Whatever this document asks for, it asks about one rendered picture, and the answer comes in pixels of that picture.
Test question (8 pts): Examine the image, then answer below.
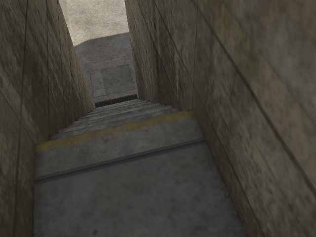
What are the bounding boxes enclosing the stairs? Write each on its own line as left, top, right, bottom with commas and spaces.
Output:
48, 99, 182, 141

